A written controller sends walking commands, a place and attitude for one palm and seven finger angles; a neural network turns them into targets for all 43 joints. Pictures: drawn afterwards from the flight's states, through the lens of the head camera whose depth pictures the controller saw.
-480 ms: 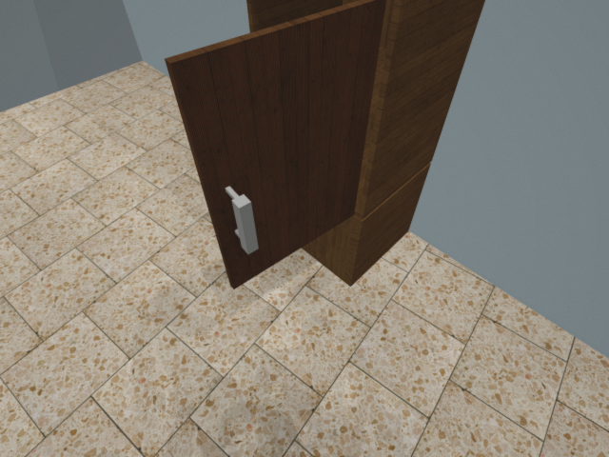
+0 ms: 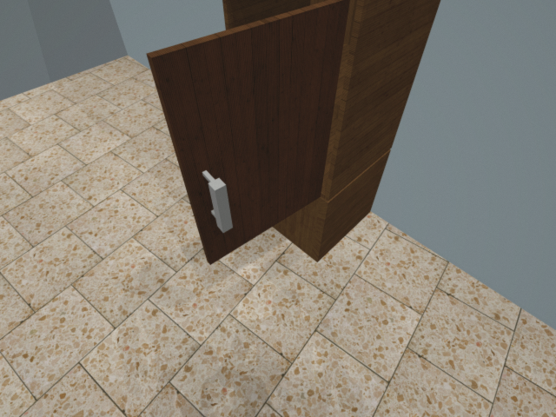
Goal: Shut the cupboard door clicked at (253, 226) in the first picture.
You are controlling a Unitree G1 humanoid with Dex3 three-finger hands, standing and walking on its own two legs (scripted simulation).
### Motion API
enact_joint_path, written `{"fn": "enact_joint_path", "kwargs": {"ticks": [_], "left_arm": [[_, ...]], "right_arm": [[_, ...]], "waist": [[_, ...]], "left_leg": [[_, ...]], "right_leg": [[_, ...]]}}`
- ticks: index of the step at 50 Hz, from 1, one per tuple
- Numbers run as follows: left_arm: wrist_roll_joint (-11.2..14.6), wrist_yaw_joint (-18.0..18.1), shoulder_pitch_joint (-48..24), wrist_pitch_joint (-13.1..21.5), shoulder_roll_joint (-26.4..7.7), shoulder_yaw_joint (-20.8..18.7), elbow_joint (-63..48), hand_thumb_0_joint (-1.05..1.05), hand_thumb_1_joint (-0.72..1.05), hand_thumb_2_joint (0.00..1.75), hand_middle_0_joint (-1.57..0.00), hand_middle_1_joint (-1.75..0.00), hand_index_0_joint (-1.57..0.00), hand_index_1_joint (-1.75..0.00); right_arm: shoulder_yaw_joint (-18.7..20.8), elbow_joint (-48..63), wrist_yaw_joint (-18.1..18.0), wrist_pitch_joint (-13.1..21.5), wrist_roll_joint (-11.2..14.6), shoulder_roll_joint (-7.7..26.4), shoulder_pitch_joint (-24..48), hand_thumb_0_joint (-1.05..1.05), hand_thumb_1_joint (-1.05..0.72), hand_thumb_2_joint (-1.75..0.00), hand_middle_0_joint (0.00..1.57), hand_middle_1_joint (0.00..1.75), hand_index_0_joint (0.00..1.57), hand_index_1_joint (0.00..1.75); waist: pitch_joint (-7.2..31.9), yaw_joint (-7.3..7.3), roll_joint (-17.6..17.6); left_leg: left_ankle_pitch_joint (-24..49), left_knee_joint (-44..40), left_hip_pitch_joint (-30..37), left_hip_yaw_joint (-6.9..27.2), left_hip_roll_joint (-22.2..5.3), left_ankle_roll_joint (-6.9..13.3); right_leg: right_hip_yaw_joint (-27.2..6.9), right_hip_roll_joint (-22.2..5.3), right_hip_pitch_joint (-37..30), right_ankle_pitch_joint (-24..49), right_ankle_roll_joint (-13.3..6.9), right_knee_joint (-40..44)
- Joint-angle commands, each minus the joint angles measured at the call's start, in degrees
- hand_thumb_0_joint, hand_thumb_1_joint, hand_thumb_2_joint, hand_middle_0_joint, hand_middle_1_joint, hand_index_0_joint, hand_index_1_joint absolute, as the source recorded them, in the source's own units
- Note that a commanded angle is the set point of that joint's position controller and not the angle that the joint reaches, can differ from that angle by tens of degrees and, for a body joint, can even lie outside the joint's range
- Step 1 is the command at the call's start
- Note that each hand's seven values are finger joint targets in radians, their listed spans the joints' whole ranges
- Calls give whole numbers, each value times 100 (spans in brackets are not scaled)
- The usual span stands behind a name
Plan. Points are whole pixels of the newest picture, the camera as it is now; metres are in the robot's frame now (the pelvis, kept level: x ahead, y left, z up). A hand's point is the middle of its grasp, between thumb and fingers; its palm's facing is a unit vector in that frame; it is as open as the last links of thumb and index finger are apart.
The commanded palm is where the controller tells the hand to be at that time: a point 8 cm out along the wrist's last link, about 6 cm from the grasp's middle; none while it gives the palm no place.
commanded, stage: look at it before walking up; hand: left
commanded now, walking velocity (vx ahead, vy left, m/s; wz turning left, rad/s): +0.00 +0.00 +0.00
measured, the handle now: (216, 201) +0.55 +0.17 -0.09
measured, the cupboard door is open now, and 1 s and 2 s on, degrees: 83 83 83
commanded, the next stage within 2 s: walk to a spot facing it in 0.36 s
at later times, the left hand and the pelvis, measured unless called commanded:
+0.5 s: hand out of the picture +0.01 +0.19 -0.17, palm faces +0.03 -0.97 -0.23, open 7.3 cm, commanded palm none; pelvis +0.00 +0.00 +0.00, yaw +0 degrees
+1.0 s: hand out of the picture +0.06 +0.18 -0.17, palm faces -0.14 -0.94 -0.31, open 7.3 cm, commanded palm none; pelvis -0.03 -0.03 -0.01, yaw -13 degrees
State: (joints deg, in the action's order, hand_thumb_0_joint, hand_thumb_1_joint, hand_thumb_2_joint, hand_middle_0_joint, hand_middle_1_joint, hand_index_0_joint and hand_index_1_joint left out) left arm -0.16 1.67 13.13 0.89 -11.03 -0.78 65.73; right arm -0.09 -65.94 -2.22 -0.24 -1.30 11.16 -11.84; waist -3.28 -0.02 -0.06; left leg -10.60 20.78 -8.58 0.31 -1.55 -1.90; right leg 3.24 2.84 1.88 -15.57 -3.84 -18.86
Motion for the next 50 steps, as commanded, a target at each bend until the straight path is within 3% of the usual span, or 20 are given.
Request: {"fn": "enact_joint_path", "kwargs": {"ticks": [1, 8, 11, 23, 26, 31, 35, 37, 38, 39, 40, 41, 42, 43, 44, 45, 46, 47, 48, 50], "left_arm": [[-5, 44, 344, 67, -801, -118, -185, 0, 90, 90, -20, -30, -20, -30], [0, 36, 323, 52, -753, -104, -170, 0, 90, 90, -20, -30, -20, -30], [-5, 39, 357, 65, -763, -115, -176, 0, 90, 90, -20, -30, -20, -30], [-2, 35, 346, 50, -723, -92, -170, 0, 90, 90, -20, -30, -20, -30], [-19, 46, 437, -49, -548, -130, -210, 0, 90, 90, -20, -30, -20, -30], [-76, -20, 292, -221, -740, -353, -548, 0, 90, 90, -20, -30, -20, -30], [-99, -100, 183, -284, -730, -445, -840, 0, 90, 90, -20, -30, -20, -30], [-111, -134, 166, -301, -659, -467, -955, 0, 90, 90, -20, -30, -20, -30], [-114, -161, 141, -316, -607, -469, -1028, 0, 90, 90, -20, -30, -20, -30], [-110, -192, 130, -341, -518, -480, -1086, 0, 90, 90, -20, -30, -20, -30], [-113, -223, 113, -359, -473, -488, -1151, 0, 90, 90, -20, -30, -20, -30], [-120, -236, 144, -359, -451, -497, -1188, 0, 90, 90, -20, -30, -20, -30], [-119, -254, 319, -342, -463, -512, -1177, 0, 90, 90, -20, -30, -20, -30], [-134, -258, 617, -315, -528, -543, -1099, 0, 90, 90, -20, -30, -20, -30], [-196, -213, 836, -250, -967, -619, -1063, 0, 90, 90, -20, -30, -20, -30], [-199, -143, 832, -230, -1466, -694, -1064, 0, 90, 90, -20, -30, -20, -30], [-142, -51, 934, -221, -1290, -668, -1070, 0, 90, 90, -20, -30, -20, -30], [-131, -19, 575, -226, -1201, -660, -1144, 0, 90, 90, -20, -30, -20, -30], [-113, -3, 410, -192, -1087, -626, -1229, 0, 90, 90, -20, -30, -20, -30], [-101, 17, 398, -141, -1037, -596, -1326, 0, 90, 90, -20, -30, -20, -30]], "right_arm": [[110, 176, -54, 72, 36, 721, -220, 0, -90, -90, 20, 30, 20, 30], [102, 135, -50, 68, 19, 657, -262, 0, -90, -90, 20, 30, 20, 30], [105, 159, -56, 78, 34, 682, -265, 0, -90, -90, 20, 30, 20, 30], [93, 123, -51, 72, 21, 637, -311, 0, -90, -90, 20, 30, 20, 30], [104, 119, -94, 7, 16, 449, -463, 0, -90, -90, 20, 30, 20, 30], [324, 394, -148, -117, 10, 653, -444, 0, -90, -90, 20, 30, 20, 30], [436, 672, -165, -110, -13, 786, -364, 0, -90, -90, 20, 30, 20, 30], [494, 780, -169, -92, -21, 914, -342, 0, -90, -90, 20, 30, 20, 30], [522, 843, -168, -76, -31, 993, -329, 0, -90, -90, 20, 30, 20, 30], [541, 894, -155, -48, -43, 1047, -280, 0, -90, -90, 20, 30, 20, 30], [544, 961, -140, -32, -67, 1089, -203, 0, -90, -90, 20, 30, 20, 30], [541, 1028, -137, -18, -69, 1080, -116, 0, -90, -90, 20, 30, 20, 30], [545, 1118, -132, -18, -74, 1108, 55, 0, -90, -90, 20, 30, 20, 30], [546, 1194, -121, -41, -55, 1107, 236, 0, -90, -90, 20, 30, 20, 30], [541, 1329, -101, -95, 14, 882, 348, 0, -90, -90, 20, 30, 20, 30], [491, 1535, -44, -121, 45, 578, 528, 0, -90, -90, 20, 30, 20, 30], [517, 1514, -75, -217, 14, 771, 618, 0, -90, -90, 20, 30, 20, 30], [542, 1462, -77, -225, 48, 748, 658, 0, -90, -90, 20, 30, 20, 30], [510, 1446, -46, -199, 38, 664, 617, 0, -90, -90, 20, 30, 20, 30], [476, 1459, -22, -201, 34, 556, 599, 0, -90, -90, 20, 30, 20, 30]], "waist": [[111, 1, 96], [11, 17, -92], [68, -2, 51], [-57, 16, -18], [-12, 29, 24], [-18, 53, 90], [112, 62, -283], [200, 38, -648], [239, 20, -897], [255, -26, -1183], [284, -53, -1335], [316, -95, -1201], [402, -236, -1004], [439, -403, -603], [352, -500, 860], [118, -523, 1991], [180, -546, 1805], [-47, -347, 1081], [73, -241, 602], [488, -194, 234]], "left_leg": [[1243, -36, 304, 246, -454, 301], [1146, -85, 236, 262, -450, 286], [1199, -61, 277, 263, -459, 301], [1089, -128, 216, 282, -457, 295], [1059, 127, 268, 71, -522, 250], [526, 546, 36, -180, -665, 247], [217, 463, 19, 55, -978, 416], [54, 236, 9, 347, -1350, 625], [43, 24, -109, 575, -1645, 791], [219, -193, -202, 729, -1965, 994], [483, -246, -270, 716, -2100, 1106], [788, -93, -289, 578, -2141, 1110], [1058, 260, -442, 295, -2016, 979], [920, 889, -722, -110, -1693, 720], [-291, 2208, -1384, -711, -832, 229], [-2424, 3570, -2358, -765, -10, -66], [-2319, 4279, -2420, -13, -84, -30], [-1955, 4617, -2632, 234, -170, -39], [-1640, 4689, -2669, 279, -212, -81], [-1323, 4595, -2566, 248, -182, -149]], "right_leg": [[-562, -936, 363, 1884, 132, 348], [-590, -931, 412, 1622, 107, 351], [-580, -913, 395, 1700, 113, 357], [-609, -908, 468, 1464, 105, 364], [-729, -875, 647, 1763, 105, 165], [-1006, -811, 1122, 1701, 7, -379], [-1090, -558, 1558, 1297, 37, -918], [-932, -342, 1786, 847, 105, -1490], [-753, -212, 1810, 394, 146, -2000], [-444, -151, 1823, -668, 210, -2498], [-354, -212, 1797, -1238, 238, -2769], [-381, -329, 1713, -1348, 226, -2738], [-349, -386, 1384, -1041, 224, -2283], [-328, -381, 904, -230, 230, -1454], [-1572, -1073, 592, 1131, 42, -213], [-3093, -2197, 511, 2552, -463, 185], [-3210, -2052, 607, 2918, -378, 178], [-3054, -1908, 573, 3020, -560, -70], [-2817, -1750, 382, 3255, -714, -293], [-2516, -1532, 31, 3528, -698, -437]]}}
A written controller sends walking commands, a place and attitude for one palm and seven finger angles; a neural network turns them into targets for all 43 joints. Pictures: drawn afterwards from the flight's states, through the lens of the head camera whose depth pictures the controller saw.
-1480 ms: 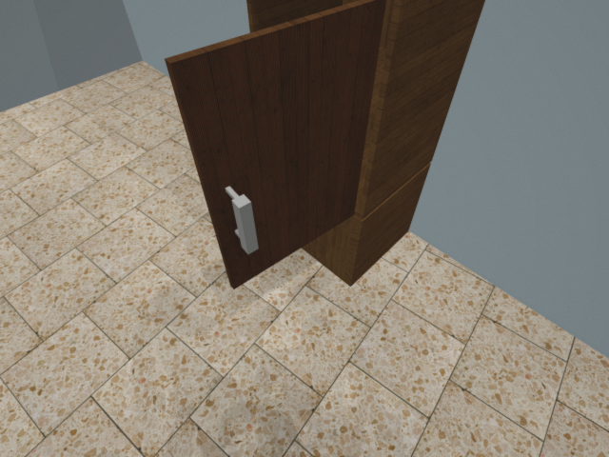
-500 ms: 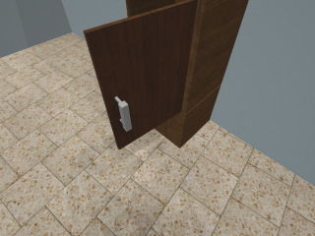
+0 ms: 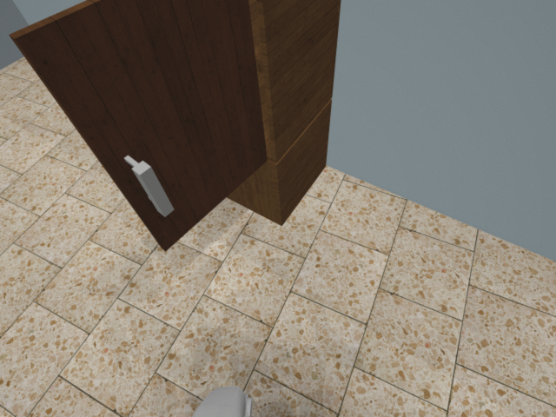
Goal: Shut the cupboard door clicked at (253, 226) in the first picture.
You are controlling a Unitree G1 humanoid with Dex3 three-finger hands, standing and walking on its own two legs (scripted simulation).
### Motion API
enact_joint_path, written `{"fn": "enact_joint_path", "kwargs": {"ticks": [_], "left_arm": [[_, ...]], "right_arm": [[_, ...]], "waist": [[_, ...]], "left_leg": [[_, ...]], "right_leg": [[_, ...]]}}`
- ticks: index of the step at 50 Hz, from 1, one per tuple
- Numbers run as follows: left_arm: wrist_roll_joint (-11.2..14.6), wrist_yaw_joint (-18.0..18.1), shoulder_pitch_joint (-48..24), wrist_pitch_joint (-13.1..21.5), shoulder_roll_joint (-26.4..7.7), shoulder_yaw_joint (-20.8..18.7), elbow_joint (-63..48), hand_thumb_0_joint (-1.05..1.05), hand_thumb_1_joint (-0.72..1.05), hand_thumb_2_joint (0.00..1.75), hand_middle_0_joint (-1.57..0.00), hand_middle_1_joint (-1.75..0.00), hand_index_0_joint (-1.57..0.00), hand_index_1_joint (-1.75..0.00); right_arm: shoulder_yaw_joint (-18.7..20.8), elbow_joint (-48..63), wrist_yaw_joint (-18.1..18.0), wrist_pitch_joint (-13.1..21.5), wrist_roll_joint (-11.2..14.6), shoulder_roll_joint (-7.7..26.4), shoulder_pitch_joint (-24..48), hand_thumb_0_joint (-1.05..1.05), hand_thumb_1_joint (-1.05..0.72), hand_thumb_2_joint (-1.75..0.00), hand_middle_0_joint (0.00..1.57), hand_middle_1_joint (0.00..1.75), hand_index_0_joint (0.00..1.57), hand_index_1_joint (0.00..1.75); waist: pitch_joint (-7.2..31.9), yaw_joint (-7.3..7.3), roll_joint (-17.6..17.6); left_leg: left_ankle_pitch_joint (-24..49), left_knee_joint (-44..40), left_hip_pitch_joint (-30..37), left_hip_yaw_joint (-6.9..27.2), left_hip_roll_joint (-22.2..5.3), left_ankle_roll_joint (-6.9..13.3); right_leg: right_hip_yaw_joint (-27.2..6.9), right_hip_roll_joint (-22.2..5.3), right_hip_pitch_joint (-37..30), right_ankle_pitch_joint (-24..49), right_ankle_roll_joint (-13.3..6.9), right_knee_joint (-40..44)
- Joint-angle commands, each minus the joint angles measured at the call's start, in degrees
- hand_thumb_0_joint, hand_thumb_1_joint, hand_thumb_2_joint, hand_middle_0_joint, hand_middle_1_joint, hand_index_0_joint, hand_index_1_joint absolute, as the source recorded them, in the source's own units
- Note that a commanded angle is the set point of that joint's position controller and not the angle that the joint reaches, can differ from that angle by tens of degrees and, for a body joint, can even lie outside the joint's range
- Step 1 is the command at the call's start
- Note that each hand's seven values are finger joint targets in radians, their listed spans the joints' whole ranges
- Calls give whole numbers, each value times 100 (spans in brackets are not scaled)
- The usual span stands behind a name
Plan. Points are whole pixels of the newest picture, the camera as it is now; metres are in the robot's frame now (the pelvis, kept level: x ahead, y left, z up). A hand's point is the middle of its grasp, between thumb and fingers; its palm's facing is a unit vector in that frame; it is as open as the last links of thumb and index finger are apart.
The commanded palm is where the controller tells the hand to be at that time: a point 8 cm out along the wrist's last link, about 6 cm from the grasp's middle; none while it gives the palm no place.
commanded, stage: walk to a spot facing it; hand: left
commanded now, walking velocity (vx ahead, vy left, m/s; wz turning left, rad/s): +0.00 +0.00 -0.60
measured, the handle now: (148, 185) +0.52 +0.33 -0.07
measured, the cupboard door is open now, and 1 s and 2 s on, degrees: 83 83 83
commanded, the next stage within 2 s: turn to face it in 2.00 s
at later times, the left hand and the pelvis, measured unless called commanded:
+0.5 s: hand out of the picture +0.09 +0.22 -0.16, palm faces -0.18 -0.95 -0.26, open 7.4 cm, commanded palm none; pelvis +0.01 +0.02 +0.01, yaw -17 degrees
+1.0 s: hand (243, 351) +0.23 +0.10 -0.15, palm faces -0.58 -0.77 -0.26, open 7.3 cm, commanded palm none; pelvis +0.01 +0.00 +0.00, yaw -36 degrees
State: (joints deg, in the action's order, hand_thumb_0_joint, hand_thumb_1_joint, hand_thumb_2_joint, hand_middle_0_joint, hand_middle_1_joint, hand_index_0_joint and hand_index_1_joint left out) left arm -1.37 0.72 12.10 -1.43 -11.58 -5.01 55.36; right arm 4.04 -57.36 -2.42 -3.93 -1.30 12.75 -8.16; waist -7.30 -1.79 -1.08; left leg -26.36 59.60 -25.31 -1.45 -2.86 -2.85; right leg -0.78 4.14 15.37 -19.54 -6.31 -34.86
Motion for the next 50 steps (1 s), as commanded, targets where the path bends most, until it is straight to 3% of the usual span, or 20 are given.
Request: {"fn": "enact_joint_path", "kwargs": {"ticks": [1, 7, 17, 20, 23, 24, 25, 26, 27, 29, 31, 37, 39, 40, 41, 42, 43, 44, 46, 50], "left_arm": [[17, 124, 531, 97, -982, -174, -285, 0, 90, 90, -20, -30, -20, -30], [24, 121, 834, 64, -1019, -205, -379, 0, 90, 90, -20, -30, -20, -30], [-47, 84, 749, 44, -1163, -227, -613, 0, 90, 90, -20, -30, -20, -30], [-45, 65, 607, 32, -1247, -241, -664, 0, 90, 90, -20, -30, -20, -30], [-2, 63, 298, 24, -1204, -222, -738, 0, 90, 90, -20, -30, -20, -30], [34, 55, 176, 22, -1071, -184, -792, 0, 90, 90, -20, -30, -20, -30], [91, -24, 353, 19, -771, -129, -899, 0, 90, 90, -20, -30, -20, -30], [26, -85, 186, 63, -874, -117, -1023, 0, 90, 90, -20, -30, -20, -30], [-60, -150, 49, 49, -980, -161, -1084, 0, 90, 90, -20, -30, -20, -30], [-42, -203, -3, -12, -852, -165, -901, 0, 90, 90, -20, -30, -20, -30], [9, -276, -72, -62, -730, -97, -903, 0, 90, 90, -20, -30, -20, -30], [23, -366, -555, -57, -620, 19, -972, 0, 90, 90, -20, -30, -20, -30], [35, -358, -255, -26, -740, -13, -879, 0, 90, 90, -20, -30, -20, -30], [21, -334, 163, 21, -980, -66, -748, 0, 90, 90, -20, -30, -20, -30], [-44, -236, 565, 110, -1703, -201, -647, 0, 90, 90, -20, -30, -20, -30], [36, -137, 948, 96, -2027, -257, -528, 0, 90, 90, -20, -30, -20, -30], [27, -76, 762, 53, -1880, -227, -595, 0, 90, 90, -20, -30, -20, -30], [6, -38, 379, 27, -1696, -230, -691, 0, 90, 90, -20, -30, -20, -30], [-28, -10, -240, 10, -1420, -154, -858, 0, 90, 90, -20, -30, -20, -30], [-53, -117, -351, 98, -1467, -148, -856, 0, 90, 90, -20, -30, -20, -30]], "right_arm": [[68, 615, 1, 174, 43, 369, 214, 0, -90, -90, 20, 30, 20, 30], [58, 821, -44, 127, 63, 481, 591, 0, -90, -90, 20, 30, 20, 30], [25, 1191, -13, 248, 115, 461, 904, 0, -90, -90, 20, 30, 20, 30], [18, 1241, -12, 293, 148, 443, 742, 0, -90, -90, 20, 30, 20, 30], [27, 1110, -61, 363, 169, 537, 109, 0, -90, -90, 20, 30, 20, 30], [55, 1019, -89, 411, 139, 735, -263, 0, -90, -90, 20, 30, 20, 30], [142, 1074, -114, 465, 41, 1258, -344, 0, -90, -90, 20, 30, 20, 30], [144, 1184, -117, 421, 29, 1403, -392, 0, -90, -90, 20, 30, 20, 30], [85, 1224, -124, 421, -49, 1326, -415, 0, -90, -90, 20, 30, 20, 30], [-32, 1173, -110, 436, -73, 1012, -283, 0, -90, -90, 20, 30, 20, 30], [-40, 1214, -104, 439, -64, 987, -198, 0, -90, -90, 20, 30, 20, 30], [95, 970, -11, 382, -63, 1291, -643, 0, -90, -90, 20, 30, 20, 30], [124, 973, 14, 357, -37, 1365, -547, 0, -90, -90, 20, 30, 20, 30], [128, 1001, 42, 354, 2, 1299, -498, 0, -90, -90, 20, 30, 20, 30], [41, 1158, 104, 339, 62, 855, -605, 0, -90, -90, 20, 30, 20, 30], [-24, 1351, 51, 295, 81, 772, -233, 0, -90, -90, 20, 30, 20, 30], [-23, 1330, 35, 265, 84, 763, -101, 0, -90, -90, 20, 30, 20, 30], [-19, 1270, 46, 271, 65, 776, -100, 0, -90, -90, 20, 30, 20, 30], [-2, 1101, 141, 276, 20, 749, -273, 0, -90, -90, 20, 30, 20, 30], [-14, 983, 251, 337, -1, 541, -409, 0, -90, -90, 20, 30, 20, 30]], "waist": [[1033, -20, 544], [985, -141, 707], [1019, -181, 644], [1073, -128, 709], [1306, 181, 614], [1375, 371, 248], [1426, 308, -1261], [1109, 289, -1449], [876, 306, -681], [855, 118, -1044], [979, 75, -1039], [838, 335, -1214], [881, 111, -1122], [1059, -116, -628], [1439, -250, 1282], [1504, -503, 1919], [1335, -455, 1480], [1249, -284, 1839], [1134, 30, 1256], [604, 117, 921]], "left_leg": [[329, 570, -866, 401, -23, -81], [529, 368, -1045, 526, 114, -136], [242, -883, -467, 606, 318, -35], [283, -1545, 5, 589, 432, 41], [1034, -3129, 1356, 641, 357, 120], [1337, -3831, 2367, 1052, -176, 278], [1791, -4267, 3195, 2500, -1653, 872], [2517, -4333, 2581, 3050, -2647, 1491], [2967, -4282, 1951, 2909, -2629, 1706], [4269, -3889, 1829, 1590, -1762, 1297], [4673, -3641, 2004, 722, -1418, 1099], [4342, -3340, 1665, 140, -1425, 854], [3933, -2838, 1366, -21, -1374, 600], [3348, -2073, 907, -266, -1152, 336], [1147, -560, -442, -862, -443, -71], [-1366, 466, -943, -322, -126, -147], [-1059, 810, -1069, 183, -274, -61], [-770, 884, -1234, 200, -338, -77], [-164, 447, -598, 65, -365, -107], [121, -1070, 215, -312, -40, -107]], "right_leg": [[-1980, -1538, -1537, 4090, -337, 1087], [-2269, -1339, -1710, 4095, -15, 1221], [-3039, -1291, -1262, 3474, -491, 1193], [-3149, -1192, -1006, 3529, -441, 1096], [-2992, -896, -342, 3261, -50, 725], [-2577, -522, 585, 2154, 203, 374], [-1550, 296, 1809, -258, 548, -577], [-596, 116, 1975, -1730, 822, -1920], [-453, -95, 1966, -1599, 923, -2842], [-373, -284, 1958, -1059, 986, -3444], [-47, -433, 1842, -854, 999, -3085], [653, -315, 570, -380, 816, -879], [694, -305, -215, 308, 711, 36], [477, -482, -1111, 1185, 603, 745], [-1374, -1918, -2334, 3074, 78, 1197], [-2411, -2865, -2036, 4176, -603, 1298], [-2268, -2544, -1619, 2581, -737, 1369], [-2343, -2247, -1400, 1473, -686, 1497], [-1720, -1845, -684, 441, -482, 1564], [-1859, -1543, 333, -1230, -488, 1989]]}}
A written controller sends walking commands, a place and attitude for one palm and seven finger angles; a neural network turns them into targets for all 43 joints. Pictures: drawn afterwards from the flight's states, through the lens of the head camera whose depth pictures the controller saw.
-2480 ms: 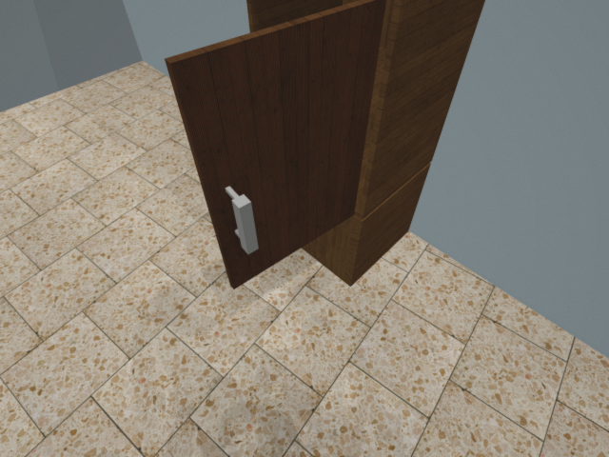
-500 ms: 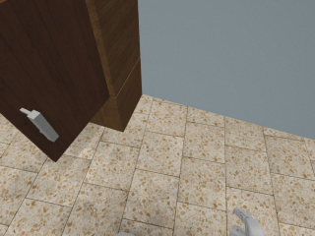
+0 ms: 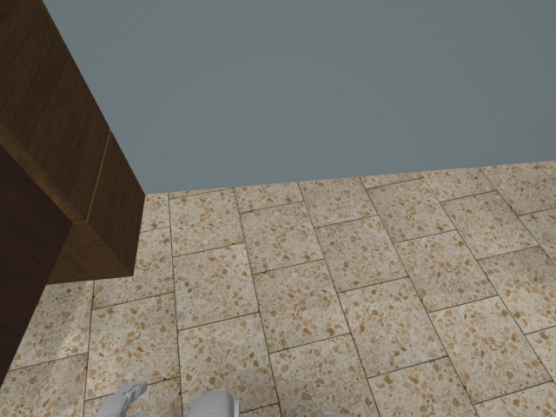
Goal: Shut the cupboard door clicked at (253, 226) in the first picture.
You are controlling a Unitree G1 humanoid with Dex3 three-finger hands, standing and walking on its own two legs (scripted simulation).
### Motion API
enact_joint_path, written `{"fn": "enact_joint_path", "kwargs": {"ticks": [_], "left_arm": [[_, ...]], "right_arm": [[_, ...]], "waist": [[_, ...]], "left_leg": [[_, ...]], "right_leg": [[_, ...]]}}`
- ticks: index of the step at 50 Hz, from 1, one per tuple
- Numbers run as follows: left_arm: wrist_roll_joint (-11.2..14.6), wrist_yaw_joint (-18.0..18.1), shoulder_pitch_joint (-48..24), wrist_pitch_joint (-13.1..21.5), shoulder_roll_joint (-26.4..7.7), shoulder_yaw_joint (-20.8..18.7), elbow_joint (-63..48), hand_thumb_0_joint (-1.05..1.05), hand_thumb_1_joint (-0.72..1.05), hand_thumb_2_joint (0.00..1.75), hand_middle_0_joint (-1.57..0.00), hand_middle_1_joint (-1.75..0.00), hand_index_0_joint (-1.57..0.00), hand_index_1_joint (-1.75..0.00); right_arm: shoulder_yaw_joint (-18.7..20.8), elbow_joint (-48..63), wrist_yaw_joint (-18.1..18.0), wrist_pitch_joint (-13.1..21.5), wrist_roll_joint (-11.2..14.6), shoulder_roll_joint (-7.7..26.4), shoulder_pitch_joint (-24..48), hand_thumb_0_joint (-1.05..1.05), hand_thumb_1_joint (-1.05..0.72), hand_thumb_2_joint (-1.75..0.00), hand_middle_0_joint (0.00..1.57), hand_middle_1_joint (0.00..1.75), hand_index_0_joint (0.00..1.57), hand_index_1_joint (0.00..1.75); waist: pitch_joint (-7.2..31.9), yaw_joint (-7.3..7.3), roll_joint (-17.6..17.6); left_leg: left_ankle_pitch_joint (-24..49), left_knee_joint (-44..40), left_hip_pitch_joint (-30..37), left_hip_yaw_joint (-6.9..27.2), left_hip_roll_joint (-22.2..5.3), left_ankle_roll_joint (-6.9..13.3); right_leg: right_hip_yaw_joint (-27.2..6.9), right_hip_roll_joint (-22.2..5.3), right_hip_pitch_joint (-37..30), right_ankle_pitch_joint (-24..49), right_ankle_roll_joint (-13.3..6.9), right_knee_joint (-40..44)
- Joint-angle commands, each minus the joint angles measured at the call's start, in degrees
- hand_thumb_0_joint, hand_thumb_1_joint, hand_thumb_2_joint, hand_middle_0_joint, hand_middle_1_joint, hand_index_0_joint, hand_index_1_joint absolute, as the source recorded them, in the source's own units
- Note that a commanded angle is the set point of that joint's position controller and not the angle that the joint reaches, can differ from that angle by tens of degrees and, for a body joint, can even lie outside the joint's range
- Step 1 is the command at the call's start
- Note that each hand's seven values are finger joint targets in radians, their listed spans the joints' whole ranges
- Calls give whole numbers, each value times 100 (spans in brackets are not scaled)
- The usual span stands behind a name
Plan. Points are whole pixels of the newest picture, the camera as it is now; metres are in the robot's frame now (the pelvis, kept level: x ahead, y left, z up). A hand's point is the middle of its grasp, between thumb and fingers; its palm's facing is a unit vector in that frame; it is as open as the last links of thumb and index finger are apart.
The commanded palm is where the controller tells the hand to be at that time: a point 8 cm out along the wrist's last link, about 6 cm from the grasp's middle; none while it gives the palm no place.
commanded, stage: walk to a spot facing it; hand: left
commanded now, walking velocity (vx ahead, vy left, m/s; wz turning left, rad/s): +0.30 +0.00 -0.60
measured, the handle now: out of the picture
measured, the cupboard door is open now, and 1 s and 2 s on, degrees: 83 83 83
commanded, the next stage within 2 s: turn to face it in 1.00 s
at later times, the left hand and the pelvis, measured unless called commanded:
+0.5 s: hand (248, 294) +0.34 +0.07 -0.16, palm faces -0.42 -0.90 -0.15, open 7.4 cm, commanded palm none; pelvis +0.14 -0.04 +0.00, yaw -20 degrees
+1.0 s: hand (274, 293) +0.34 +0.02 -0.16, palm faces -0.31 -0.93 -0.18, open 7.3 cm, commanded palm none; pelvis +0.32 -0.16 +0.01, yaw -24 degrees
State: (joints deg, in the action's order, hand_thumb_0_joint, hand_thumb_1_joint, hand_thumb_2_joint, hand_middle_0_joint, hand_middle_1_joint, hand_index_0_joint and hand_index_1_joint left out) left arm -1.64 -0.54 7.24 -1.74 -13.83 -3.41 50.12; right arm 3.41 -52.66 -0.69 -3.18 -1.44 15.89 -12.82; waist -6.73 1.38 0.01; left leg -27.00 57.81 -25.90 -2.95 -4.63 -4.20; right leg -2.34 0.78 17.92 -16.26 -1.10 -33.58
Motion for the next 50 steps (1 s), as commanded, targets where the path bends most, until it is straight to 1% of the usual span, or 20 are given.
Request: {"fn": "enact_joint_path", "kwargs": {"ticks": [1, 4, 5, 6, 7, 8, 10, 13, 21, 24, 25, 26, 27, 28, 29, 32, 34, 42, 48, 50], "left_arm": [[-41, 1, 134, 152, -1238, -316, -304, 0, 90, 90, -20, -30, -20, -30], [20, -48, -127, 138, -1071, -307, -348, 0, 90, 90, -20, -30, -20, -30], [32, -79, -247, 128, -751, -239, -444, 0, 90, 90, -20, -30, -20, -30], [75, -127, -228, 121, -256, -133, -601, 0, 90, 90, -20, -30, -20, -30], [55, -186, -725, 185, -341, -159, -888, 0, 90, 90, -20, -30, -20, -30], [-64, -234, -774, 216, -428, -223, -786, 0, 90, 90, -20, -30, -20, -30], [-94, -321, -385, 202, -301, -241, -486, 0, 90, 90, -20, -30, -20, -30], [-38, -356, -329, 171, 54, -104, -330, 0, 90, 90, -20, -30, -20, -30], [-5, -369, -1221, 151, 135, -1, -417, 0, 90, 90, -20, -30, -20, -30], [3, -325, -549, 212, -45, -71, -204, 0, 90, 90, -20, -30, -20, -30], [-1, -288, 342, 277, -200, -141, 65, 0, 90, 90, -20, -30, -20, -30], [-18, -216, 1465, 351, -647, -269, 406, 0, 90, 90, -20, -30, -20, -30], [8, -92, 2281, 385, -1357, -480, 609, 0, 90, 90, -20, -30, -20, -30], [161, -29, 2105, 346, -1601, -476, 602, 0, 90, 90, -20, -30, -20, -30], [147, -3, 1495, 356, -1319, -394, 417, 0, 90, 90, -20, -30, -20, -30], [73, 71, 433, 439, -489, -150, 161, 0, 90, 90, -20, -30, -20, -30], [44, 66, 444, 516, -358, -129, 266, 0, 90, 90, -20, -30, -20, -30], [83, 51, 1479, 724, -158, -47, 894, 0, 90, 90, -20, -30, -20, -30], [68, 127, 1908, 718, -245, 29, 1220, 0, 90, 90, -20, -30, -20, -30], [65, 148, 1937, 712, -279, 28, 1297, 0, 90, 90, -20, -30, -20, -30]], "right_arm": [[60, 517, 88, 308, 26, 194, -33, 0, -90, -90, 20, 30, 20, 30], [56, 267, 26, 437, 19, 238, -830, 0, -90, -90, 20, 30, 20, 30], [94, 99, -54, 504, -3, 481, -1420, 0, -90, -90, 20, 30, 20, 30], [230, -14, -88, 547, -114, 1074, -1933, 0, -90, -90, 20, 30, 20, 30], [215, 27, -176, 593, -115, 1297, -1992, 0, -90, -90, 20, 30, 20, 30], [153, 111, -113, 627, -130, 1054, -1720, 0, -90, -90, 20, 30, 20, 30], [-19, 213, -116, 694, -78, 571, -1090, 0, -90, -90, 20, 30, 20, 30], [-116, -85, -173, 808, -37, 249, -1560, 0, -90, -90, 20, 30, 20, 30], [-72, -495, -131, 718, -85, 217, -1966, 0, -90, -90, 20, 30, 20, 30], [-31, -498, -123, 698, -59, 412, -1738, 0, -90, -90, 20, 30, 20, 30], [-11, -449, -112, 689, -21, 507, -1490, 0, -90, -90, 20, 30, 20, 30], [-19, -333, -29, 695, 69, 422, -1236, 0, -90, -90, 20, 30, 20, 30], [-85, -90, -19, 706, 197, -49, -1196, 0, -90, -90, 20, 30, 20, 30], [-31, 105, -38, 663, 161, -39, -664, 0, -90, -90, 20, 30, 20, 30], [23, 65, -46, 640, 127, -3, -627, 0, -90, -90, 20, 30, 20, 30], [19, -329, -17, 475, -14, -194, -812, 0, -90, -90, 20, 30, 20, 30], [2, -463, 22, 383, -42, -334, -1084, 0, -90, -90, 20, 30, 20, 30], [6, -42, 131, 484, -8, -299, 361, 0, -90, -90, 20, 30, 20, 30], [-54, 83, 206, 534, 39, -334, 1305, 0, -90, -90, 20, 30, 20, 30], [-60, 30, 176, 569, 35, -293, 1250, 0, -90, -90, 20, 30, 20, 30]], "waist": [[512, -162, 875], [550, 238, 754], [648, 523, 42], [707, 698, -2006], [389, 674, -1427], [101, 485, -768], [-34, 58, -726], [474, 95, -892], [49, 308, -1143], [473, -87, -954], [895, -548, -771], [1499, -1070, -114], [2211, -1272, 1381], [1713, -1152, 1176], [1295, -799, 1058], [524, -82, 305], [569, 112, 365], [456, -237, 365], [198, -387, 442], [259, -276, 423]], "left_leg": [[100, -1248, 448, -181, 196, 54], [761, -2706, 1954, -387, 388, 102], [183, -3519, 2796, 143, -60, 261], [-1448, -4536, 3245, 2385, -1711, 749], [-1824, -5152, 2649, 3435, -2694, 1318], [-1673, -5217, 2073, 3319, -2488, 1289], [54, -4946, 1958, 1671, -1797, 887], [3575, -4210, 2884, 30, -1323, 662], [3740, -4209, 2626, -956, -1515, 830], [5268, -3256, 2552, -1144, -1618, 783], [5506, -2185, 2234, -1282, -1439, 636], [4661, -778, 1020, -1416, -1142, 430], [-363, 1282, -934, -1304, -108, 102], [-884, 2300, -1617, -286, -63, 181], [-46, 2554, -1590, 174, -278, 212], [907, 1441, -596, 231, -637, 176], [1129, 815, -379, 132, -564, 142], [1567, -762, -1339, 85, -365, 129], [1495, -1672, -956, -154, -74, 294], [1308, -2064, -471, -356, 156, 407]], "right_leg": [[-1772, -1205, 112, -1711, -1019, 1858], [-1605, -765, 951, -2035, -746, 1406], [-1236, -351, 1628, -2041, -478, 534], [-224, 492, 2612, -2096, -101, -1573], [-64, -18, 2948, -1821, -29, -2511], [-198, -196, 2833, -1224, -26, -3250], [32, -477, 2809, -172, 93, -3768], [418, -443, 2793, 185, 164, -3567], [1056, -345, 1703, 300, -52, -1032], [1251, -43, 368, -46, -325, -569], [1298, 121, -848, 118, -429, -155], [782, -241, -2713, 378, -640, 144], [-2146, -2147, -4200, 710, -1323, 757], [-2969, -2659, -3502, 1053, -1560, 1577], [-2611, -2432, -2586, 294, -1374, 1796], [-1144, -1729, -359, -26, -1001, 2236], [-700, -1433, -196, 187, -937, 2318], [-639, -1400, -1836, 2131, -1019, 2173], [-435, -1490, -2216, 3532, -910, 1885], [-287, -1448, -2311, 4513, -842, 1484]]}}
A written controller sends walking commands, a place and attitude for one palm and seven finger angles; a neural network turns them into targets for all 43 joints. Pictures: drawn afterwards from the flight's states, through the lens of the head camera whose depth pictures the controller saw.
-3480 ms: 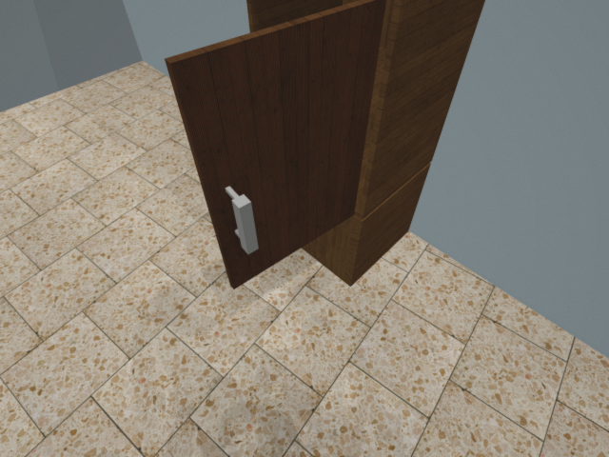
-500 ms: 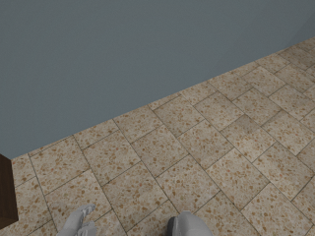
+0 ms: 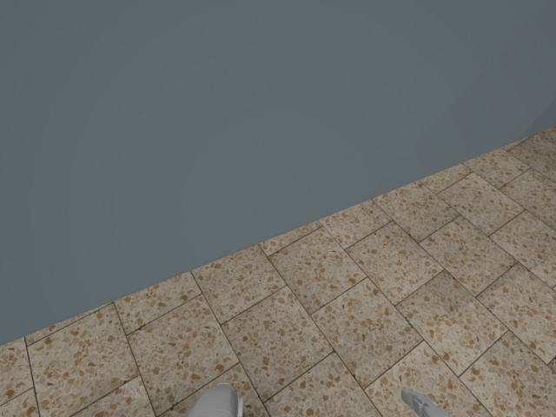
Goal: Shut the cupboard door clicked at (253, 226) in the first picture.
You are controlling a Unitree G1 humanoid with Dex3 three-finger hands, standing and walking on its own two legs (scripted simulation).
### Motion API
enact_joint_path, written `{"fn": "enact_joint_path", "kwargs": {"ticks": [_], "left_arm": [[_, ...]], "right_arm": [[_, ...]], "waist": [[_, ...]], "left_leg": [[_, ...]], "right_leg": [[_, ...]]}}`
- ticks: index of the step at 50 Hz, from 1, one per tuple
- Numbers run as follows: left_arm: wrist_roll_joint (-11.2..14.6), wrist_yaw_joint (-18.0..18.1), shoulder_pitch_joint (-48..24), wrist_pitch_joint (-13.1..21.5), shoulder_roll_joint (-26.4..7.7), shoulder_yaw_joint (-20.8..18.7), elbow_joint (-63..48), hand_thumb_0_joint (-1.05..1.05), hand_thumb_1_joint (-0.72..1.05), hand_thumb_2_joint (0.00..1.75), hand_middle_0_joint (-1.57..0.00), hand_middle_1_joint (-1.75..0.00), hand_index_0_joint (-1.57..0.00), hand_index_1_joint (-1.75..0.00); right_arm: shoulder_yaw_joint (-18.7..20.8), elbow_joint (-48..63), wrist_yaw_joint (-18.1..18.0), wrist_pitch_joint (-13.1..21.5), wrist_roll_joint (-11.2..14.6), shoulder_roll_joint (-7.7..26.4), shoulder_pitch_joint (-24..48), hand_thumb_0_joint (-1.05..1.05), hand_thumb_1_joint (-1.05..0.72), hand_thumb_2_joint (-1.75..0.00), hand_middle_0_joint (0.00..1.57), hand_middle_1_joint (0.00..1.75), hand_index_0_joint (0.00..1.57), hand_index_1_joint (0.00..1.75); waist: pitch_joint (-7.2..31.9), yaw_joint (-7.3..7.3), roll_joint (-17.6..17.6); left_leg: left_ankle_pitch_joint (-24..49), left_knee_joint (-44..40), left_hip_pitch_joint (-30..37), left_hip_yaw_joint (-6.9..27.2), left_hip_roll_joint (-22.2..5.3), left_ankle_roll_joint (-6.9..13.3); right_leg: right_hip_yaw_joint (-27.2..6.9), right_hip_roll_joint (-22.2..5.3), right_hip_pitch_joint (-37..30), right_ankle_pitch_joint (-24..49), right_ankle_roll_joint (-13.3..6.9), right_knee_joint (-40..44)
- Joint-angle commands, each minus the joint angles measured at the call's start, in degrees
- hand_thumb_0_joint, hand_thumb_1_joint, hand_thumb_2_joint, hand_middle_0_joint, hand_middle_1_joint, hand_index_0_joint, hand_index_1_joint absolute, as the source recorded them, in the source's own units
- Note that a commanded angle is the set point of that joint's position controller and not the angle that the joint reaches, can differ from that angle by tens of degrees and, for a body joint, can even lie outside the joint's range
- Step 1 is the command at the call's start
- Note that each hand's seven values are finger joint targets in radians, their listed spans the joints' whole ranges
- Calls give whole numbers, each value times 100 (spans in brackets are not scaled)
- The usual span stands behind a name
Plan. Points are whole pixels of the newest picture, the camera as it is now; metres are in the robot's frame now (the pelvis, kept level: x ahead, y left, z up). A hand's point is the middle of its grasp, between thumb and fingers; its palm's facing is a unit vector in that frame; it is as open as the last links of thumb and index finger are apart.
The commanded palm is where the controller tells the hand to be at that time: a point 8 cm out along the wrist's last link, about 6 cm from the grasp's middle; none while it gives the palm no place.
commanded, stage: turn to face it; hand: left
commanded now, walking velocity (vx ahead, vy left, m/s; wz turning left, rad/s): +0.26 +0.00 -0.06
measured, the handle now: out of the picture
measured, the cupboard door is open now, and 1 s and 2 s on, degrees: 83 83 83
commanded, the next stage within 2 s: none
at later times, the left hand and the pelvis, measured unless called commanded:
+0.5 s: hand (190, 333) +0.26 +0.19 -0.16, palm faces +0.16 -0.95 -0.28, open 7.3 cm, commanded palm none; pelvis +0.17 -0.03 -0.01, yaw +10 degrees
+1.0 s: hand (174, 387) +0.18 +0.20 -0.17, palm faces +0.50 -0.82 -0.28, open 7.4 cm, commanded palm none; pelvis +0.22 -0.03 -0.01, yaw +28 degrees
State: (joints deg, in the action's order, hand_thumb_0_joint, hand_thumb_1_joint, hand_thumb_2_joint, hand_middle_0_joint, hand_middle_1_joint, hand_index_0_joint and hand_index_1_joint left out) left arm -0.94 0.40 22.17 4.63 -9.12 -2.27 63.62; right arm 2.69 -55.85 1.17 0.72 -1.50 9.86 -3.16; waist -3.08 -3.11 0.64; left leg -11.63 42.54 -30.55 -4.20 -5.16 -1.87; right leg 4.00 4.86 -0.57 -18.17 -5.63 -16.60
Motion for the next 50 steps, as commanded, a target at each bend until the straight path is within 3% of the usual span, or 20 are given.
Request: {"fn": "enact_joint_path", "kwargs": {"ticks": [1, 2, 3, 4, 5, 6, 8, 12, 19, 20, 22, 24, 28, 34, 36, 38, 40, 41, 45, 50], "left_arm": [[-10, 68, 407, 77, -779, -97, -29, 0, 90, 90, -20, -30, -20, -30], [19, 73, 278, 79, -795, -107, -54, 0, 90, 90, -20, -30, -20, -30], [51, 67, 218, 75, -759, -107, -97, 0, 90, 90, -20, -30, -20, -30], [102, 35, 508, 58, -452, -66, -188, 0, 90, 90, -20, -30, -20, -30], [66, 40, 299, 106, -370, -9, -356, 0, 90, 90, -20, -30, -20, -30], [44, 73, -107, 26, -452, -35, -459, 0, 90, 90, -20, -30, -20, -30], [-29, 12, -305, -80, -313, -79, -467, 0, 90, 90, -20, -30, -20, -30], [-41, -24, -63, -326, -46, -25, -415, 0, 90, 90, -20, -30, -20, -30], [-2, 1, -563, -415, -553, -216, -851, 0, 90, 90, -20, -30, -20, -30], [-9, 23, -435, -357, -787, -271, -872, 0, 90, 90, -20, -30, -20, -30], [-74, 99, -7, -322, -1727, -426, -912, 0, 90, 90, -20, -30, -20, -30], [-35, 172, -622, -322, -1361, -326, -1109, 0, 90, 90, -20, -30, -20, -30], [-53, 175, -1087, -331, -1060, -236, -1287, 0, 90, 90, -20, -30, -20, -30], [-75, 146, -878, -350, -1353, -332, -1300, 0, 90, 90, -20, -30, -20, -30], [-72, 132, -926, -364, -1377, -360, -1315, 0, 90, 90, -20, -30, -20, -30], [-2, 92, -1045, -388, -1386, -376, -1420, 0, 90, 90, -20, -30, -20, -30], [26, 65, -1333, -475, -848, -220, -1874, 0, 90, 90, -20, -30, -20, -30], [-38, 96, -1654, -548, -974, -217, -2000, 0, 90, 90, -20, -30, -20, -30], [-20, 20, -1308, -612, -925, -289, -1607, 0, 90, 90, -20, -30, -20, -30], [4, -5, -1179, -611, -869, -250, -1634, 0, 90, 90, -20, -30, -20, -30]], "right_arm": [[25, 226, -50, 203, 27, 348, -50, 0, -90, -90, 20, 30, 20, 30], [44, -13, -111, 236, 5, 428, -737, 0, -90, -90, 20, 30, 20, 30], [105, -266, -167, 268, -33, 708, -1591, 0, -90, -90, 20, 30, 20, 30], [237, -439, -228, 297, -135, 1311, -2306, 0, -90, -90, 20, 30, 20, 30], [231, -496, -237, 212, -41, 1453, -2652, 0, -90, -90, 20, 30, 20, 30], [194, -399, -273, 191, 9, 1345, -2306, 0, -90, -90, 20, 30, 20, 30], [46, -248, -314, 259, 13, 768, -1619, 0, -90, -90, 20, 30, 20, 30], [-13, -195, -313, 263, 38, 737, -1181, 0, -90, -90, 20, 30, 20, 30], [194, 64, -245, -75, 15, 1069, -968, 0, -90, -90, 20, 30, 20, 30], [191, 116, -217, -88, 45, 981, -976, 0, -90, -90, 20, 30, 20, 30], [184, 341, -157, -133, 74, 605, -1047, 0, -90, -90, 20, 30, 20, 30], [232, 234, -151, -236, 64, 690, -1042, 0, -90, -90, 20, 30, 20, 30], [137, 233, -27, -344, 54, 406, -1073, 0, -90, -90, 20, 30, 20, 30], [95, 563, 47, -301, 77, 410, -587, 0, -90, -90, 20, 30, 20, 30], [125, 646, 50, -279, 74, 518, -630, 0, -90, -90, 20, 30, 20, 30], [228, 569, 40, -234, 19, 896, -1149, 0, -90, -90, 20, 30, 20, 30], [487, 522, -43, -213, -10, 2016, -1801, 0, -90, -90, 20, 30, 20, 30], [460, 486, -100, -213, 8, 1942, -1845, 0, -90, -90, 20, 30, 20, 30], [335, 784, -195, -164, -2, 1543, -686, 0, -90, -90, 20, 30, 20, 30], [394, 856, -130, -218, -24, 1630, -472, 0, -90, -90, 20, 30, 20, 30]], "waist": [[107, 343, 259], [373, 663, 306], [831, 998, 114], [1498, 1098, -987], [1482, 1068, -1139], [851, 924, -609], [144, 541, -807], [426, 149, -795], [268, 46, -919], [405, -38, -452], [831, -251, 1791], [635, 33, 1225], [349, 321, 952], [453, 144, 1040], [579, 234, 1071], [869, 617, 393], [1185, 992, -2032], [1053, 985, -1108], [654, 447, -1123], [627, 413, -1004]], "left_leg": [[-168, -873, 628, -381, 394, 234], [281, -1279, 1600, -478, 546, 335], [1041, -1440, 3213, -54, 122, 557], [1940, -1338, 4707, 1929, -1533, 1291], [2850, -1977, 4410, 2771, -2433, 1807], [2648, -2168, 3508, 2751, -2385, 1819], [2457, -2542, 2284, 1947, -1696, 1483], [2767, -2430, 1331, 760, -854, 1118], [825, -1935, 580, 1428, -557, 852], [364, -1523, 276, 1275, -250, 588], [-2640, 1233, -521, 158, 694, -12], [-2161, 2743, -530, 524, 216, -55], [-1483, 1974, -123, 113, 91, -185], [-1258, 183, 369, -369, 297, -120], [-875, -524, 782, -413, 334, -56], [473, -1520, 2136, -344, 297, 80], [3798, -2080, 3268, 2799, -2197, 1587], [3054, -1995, 3028, 2676, -2189, 1694], [2047, -2115, 2102, 1530, -1056, 1089], [1117, -2120, 1699, 1586, -792, 1022]], "right_leg": [[-806, -1761, -410, 5331, -302, -669], [-565, -1568, -63, 5555, -133, -1333], [-478, -1361, 954, 4669, 85, -2435], [-57, -665, 2614, 1834, 332, -4174], [-182, -346, 3091, -1436, 306, -5596], [-496, -617, 3452, -1279, 385, -6078], [-515, -995, 3416, -732, 570, -5778], [-112, -914, 2069, -341, 748, -3666], [164, -626, 961, 516, 853, -1686], [-157, -920, 323, 848, 805, -1012], [-2298, -3491, -160, 1843, -229, -15], [-1824, -3226, 494, 1950, -473, -126], [45, -2548, 845, 3235, -58, -433], [408, -2594, 355, 3857, -19, -888], [541, -2586, 367, 3731, 110, -1251], [844, -2431, 1105, 3026, 468, -2288], [458, -1182, 3460, -2322, 1048, -4693], [-142, -1221, 3666, -2020, 996, -5124], [-355, -1110, 3388, -752, 1044, -5024], [-88, -774, 2465, -742, 1005, -3268]]}}
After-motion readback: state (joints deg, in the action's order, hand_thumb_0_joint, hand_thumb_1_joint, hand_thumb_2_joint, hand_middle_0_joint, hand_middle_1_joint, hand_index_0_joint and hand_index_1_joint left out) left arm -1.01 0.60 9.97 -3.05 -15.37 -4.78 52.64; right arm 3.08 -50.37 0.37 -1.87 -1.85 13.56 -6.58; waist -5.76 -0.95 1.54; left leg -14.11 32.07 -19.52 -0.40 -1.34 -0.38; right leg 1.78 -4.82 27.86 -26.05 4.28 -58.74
